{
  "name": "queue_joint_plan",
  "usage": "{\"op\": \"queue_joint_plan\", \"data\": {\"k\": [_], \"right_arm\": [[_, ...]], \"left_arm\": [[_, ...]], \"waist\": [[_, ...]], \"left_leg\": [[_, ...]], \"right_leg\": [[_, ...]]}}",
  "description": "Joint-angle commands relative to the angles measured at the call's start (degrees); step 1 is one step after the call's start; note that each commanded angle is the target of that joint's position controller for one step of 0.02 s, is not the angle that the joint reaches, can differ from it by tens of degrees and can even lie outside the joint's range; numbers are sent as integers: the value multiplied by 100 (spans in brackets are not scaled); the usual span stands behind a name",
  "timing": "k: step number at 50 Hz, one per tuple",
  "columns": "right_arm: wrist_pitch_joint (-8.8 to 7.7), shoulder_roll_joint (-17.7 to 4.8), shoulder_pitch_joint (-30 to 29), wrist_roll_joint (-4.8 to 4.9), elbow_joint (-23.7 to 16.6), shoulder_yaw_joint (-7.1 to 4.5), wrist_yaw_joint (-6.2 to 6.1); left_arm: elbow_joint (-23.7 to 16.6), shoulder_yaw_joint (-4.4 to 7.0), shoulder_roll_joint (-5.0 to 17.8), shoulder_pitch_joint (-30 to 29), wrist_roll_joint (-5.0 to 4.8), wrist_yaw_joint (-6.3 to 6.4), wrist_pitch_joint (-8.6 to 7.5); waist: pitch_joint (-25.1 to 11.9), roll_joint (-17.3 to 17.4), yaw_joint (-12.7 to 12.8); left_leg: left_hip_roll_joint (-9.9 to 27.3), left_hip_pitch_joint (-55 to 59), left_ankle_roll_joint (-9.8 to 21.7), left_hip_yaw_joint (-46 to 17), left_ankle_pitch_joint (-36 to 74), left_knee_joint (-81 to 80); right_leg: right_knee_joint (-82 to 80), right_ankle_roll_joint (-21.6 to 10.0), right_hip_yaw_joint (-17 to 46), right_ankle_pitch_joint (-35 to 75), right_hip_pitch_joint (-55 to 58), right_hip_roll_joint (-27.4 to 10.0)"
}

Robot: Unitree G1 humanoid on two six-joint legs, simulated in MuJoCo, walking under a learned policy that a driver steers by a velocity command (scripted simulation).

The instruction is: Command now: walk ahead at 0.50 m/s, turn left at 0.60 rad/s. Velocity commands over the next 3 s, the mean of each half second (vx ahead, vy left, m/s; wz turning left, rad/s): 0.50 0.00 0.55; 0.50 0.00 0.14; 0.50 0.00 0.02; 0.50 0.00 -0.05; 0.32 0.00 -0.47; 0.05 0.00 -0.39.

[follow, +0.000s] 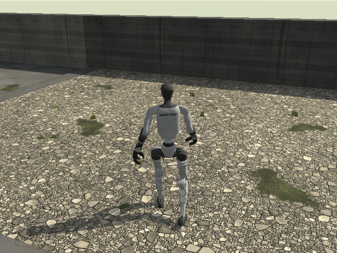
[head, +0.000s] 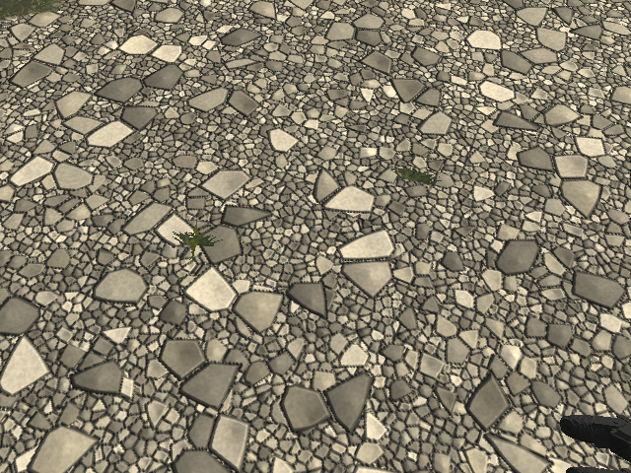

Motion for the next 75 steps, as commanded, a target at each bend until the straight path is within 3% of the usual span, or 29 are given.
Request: {"op": "queue_joint_plan", "data": {"k": [1, 2, 4, 8, 14, 19, 22, 23, 24, 25, 26, 28, 31, 36, 44, 47, 48, 49, 50, 51, 52, 54, 58, 63, 68, 71, 73, 74, 75], "right_arm": [[-97, -1341, 2049, 6, -55, -456, -83], [-184, -1108, 1840, -51, 27, -366, -67], [-228, -850, 1158, -61, -18, -275, -84], [-277, -797, 948, -105, 9, -231, -192], [-206, -999, 1447, -37, 340, -292, -347], [-145, -902, 1722, 6, 578, -282, -376], [-101, -658, 1701, -50, 640, -206, -362], [-109, -386, 1724, -119, 567, -89, -341], [-167, -44, 2614, 25, 554, 22, -332], [-207, -441, 2611, 83, 631, -13, -355], [-210, -834, 1886, 95, 577, -119, -355], [-238, -764, 1054, -76, 361, -110, -354], [-251, -436, 1204, -74, 417, -64, -281], [-306, -137, 438, -130, 217, 95, -221], [-394, -301, -565, -28, -49, 64, -41], [-388, -759, 801, -97, 353, -187, -97], [-356, -1183, 1864, -165, 533, -312, -167], [-318, -1626, 2079, -161, 638, -383, -153], [-311, -1046, 2089, -86, 637, -248, -139], [-333, -861, 1705, -80, 619, -164, -140], [-343, -741, 1365, -116, 593, -121, -133], [-377, -512, 966, -201, 585, -51, -103], [-492, -639, 964, -135, 790, -107, -125], [-451, -835, 1324, -101, 1090, -144, -215], [-343, -951, 1850, -36, 1473, -171, -248], [-240, -1029, 1868, -32, 1598, -204, -290], [-175, -981, 1739, -58, 1590, -165, -317], [-181, -750, 1770, -171, 1451, -51, -340], [-307, -36, 2524, -165, 1374, 157, -276]], "left_arm": [[-878, -10, 666, -350, -12, -118, -413], [-1053, 38, 845, -828, -186, -148, -508], [-970, 20, 731, -809, 40, -73, -543], [-924, 13, 557, -661, 165, -77, -317], [-1262, -136, 214, -1973, 119, -145, -325], [-1370, -24, 504, -2138, 32, -235, -418], [-1127, 118, 686, -1207, 96, -209, -488], [-1053, 186, 924, -428, 185, -180, -512], [-821, 341, 1444, 292, 231, -179, -444], [-709, 271, 1042, 458, 15, -248, -414], [-779, 164, 670, 141, -17, -231, -392], [-815, 55, 430, -389, 97, -206, -320], [-731, -16, 269, -457, 104, -177, -349], [-524, 76, 669, -208, -4, -129, -323], [-140, 101, 882, 399, -101, -95, -126], [-141, 66, 848, 295, -87, -51, -58], [-321, -71, 548, 245, 67, -35, -81], [-447, -268, -94, 895, 62, -61, -199], [-378, -128, 529, 557, -58, -93, -294], [-543, -48, 762, 47, -166, -122, -355], [-574, -60, 690, -212, -129, -106, -369], [-570, -39, 564, -234, -4, -109, -304], [-621, -103, 247, -389, 48, -98, -122], [-873, -187, 86, -1414, 44, -173, -182], [-1162, -188, 180, -2168, -16, -301, -247], [-1176, -139, 322, -2015, -2, -354, -277], [-830, 59, 669, -816, 27, -296, -281], [-626, 180, 1055, 212, 70, -236, -260], [-512, 282, 1500, 551, 70, -235, -213]], "waist": [[-2491, 855, -1063], [-1592, 624, -1040], [-859, 20, -523], [-628, 159, -208], [-312, 309, -672], [-325, 518, -671], [-687, 654, -229], [-1443, 271, 112], [-2279, -1469, -88], [-2138, -1569, 32], [-1266, -897, 174], [-425, -370, 11], [-410, -680, -282], [-285, -521, -97], [-77, -559, 85], [-922, -434, -711], [-1783, 178, -1130], [-2415, 1713, -767], [-2198, 1126, -997], [-1379, 864, -933], [-1004, 478, -781], [-640, 446, -440], [-416, 344, -260], [-135, 222, -576], [25, 217, -786], [-130, 336, -600], [-903, 311, 33], [-1758, -164, 401], [-2470, -1683, 60]], "left_leg": [[1939, 5359, 1675, -4878, -1728, -1895], [1785, 4684, 1400, -4065, -1235, -2002], [1313, 3120, 1109, -2909, 139, -2031], [999, 1913, 1138, -2194, 1350, -2329], [534, 1386, 679, -1734, 651, -2240], [877, 2112, 527, -2447, 249, -1599], [659, 2261, 275, -2357, 1230, -668], [361, 1738, 68, -2016, 805, 717], [-517, -273, -449, -1267, -1376, 2786], [-370, -1232, -520, -1408, -2436, 3643], [-113, -1540, -512, -1456, -1969, 3907], [259, -1359, -501, -1090, -1303, 3446], [557, -753, -516, -848, -964, 2672], [645, -696, -648, -546, 94, 950], [336, -70, -441, -353, 612, -611], [95, 2086, -62, -120, 490, -983], [1150, 3763, 327, -1281, 608, -784], [2338, 5298, 1230, -3866, -525, -1397], [2242, 5089, 1177, -4270, -1360, -1809], [2030, 4418, 953, -3452, -1110, -1912], [1773, 3726, 836, -2838, -495, -2016], [1440, 2741, 755, -2147, 461, -2332], [1336, 2100, 875, -1491, 1105, -2789], [1082, 2060, 615, -831, 1074, -2923], [1412, 2843, 507, -881, 1082, -2637], [1549, 3340, 349, -910, 1967, -2144], [1154, 3089, 111, -571, 3434, -726], [837, 2023, -91, -337, 2215, 905], [-238, -357, -524, -251, -1513, 2977]], "right_leg": [[3953, -205, 1624, -352, -4439, 520], [3744, -310, 1569, 244, -4757, 301], [2766, -262, 1561, 963, -4091, -75], [1932, 59, 1442, 1435, -3427, -107], [-484, 207, 1341, 3427, -2907, 376], [-1169, -24, 1584, 3087, -2663, 465], [-1488, -428, 1324, 2703, -1391, 483], [-1309, -797, 2021, 2645, -25, -260], [-1650, -1855, 4547, 1619, 2053, -1502], [-2323, -1978, 5847, 4, 2144, -1785], [-2467, -1703, 5120, -270, 1440, -1551], [-2626, -1489, 3793, 924, 96, -1067], [-2917, -1444, 2942, 2080, -517, -681], [-3231, -1509, 2142, 2924, -645, -634], [-2883, -1195, 1843, 3333, -50, -890], [-1176, -873, 1371, 5046, -287, -504], [572, -643, 1118, 3712, -1387, -196], [2446, -311, 1067, -8, -3506, 778], [3099, -343, 1675, -359, -4197, 523], [3138, -408, 1591, 154, -4499, 257], [2914, -389, 1469, 655, -4322, 31], [2423, -294, 1480, 1179, -3800, -212], [1672, -83, 1386, 1711, -3635, -260], [-163, -83, 1240, 3308, -3445, -73], [-945, -285, 1237, 3284, -3494, 101], [-1173, -514, 1119, 2632, -3129, 251], [-1339, -797, 832, 2645, -1324, 530], [-1062, -1141, 1760, 2980, 419, -332], [-1608, -2112, 4505, 1787, 2390, -1628]]}}
Next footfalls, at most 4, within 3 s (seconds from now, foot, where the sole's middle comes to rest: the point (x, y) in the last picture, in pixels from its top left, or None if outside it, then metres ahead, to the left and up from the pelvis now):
0.46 right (384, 459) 0.46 -0.09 -0.75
0.96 left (234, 366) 0.64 0.24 -0.75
1.48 right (306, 239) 0.99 0.11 -0.75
2.00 left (193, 177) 1.18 0.43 -0.75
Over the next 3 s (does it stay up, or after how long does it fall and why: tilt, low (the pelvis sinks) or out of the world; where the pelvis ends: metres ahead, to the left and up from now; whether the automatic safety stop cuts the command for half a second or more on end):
stays up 1.34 0.35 0.02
